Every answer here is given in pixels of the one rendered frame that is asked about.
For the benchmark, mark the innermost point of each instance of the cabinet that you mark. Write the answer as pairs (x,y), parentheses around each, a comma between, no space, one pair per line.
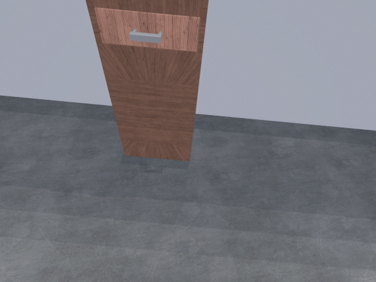
(153,91)

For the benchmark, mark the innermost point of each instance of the handle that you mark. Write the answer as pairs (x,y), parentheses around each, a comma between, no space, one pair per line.
(145,37)

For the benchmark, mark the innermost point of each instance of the drawer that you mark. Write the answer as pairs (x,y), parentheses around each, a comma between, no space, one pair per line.
(178,32)

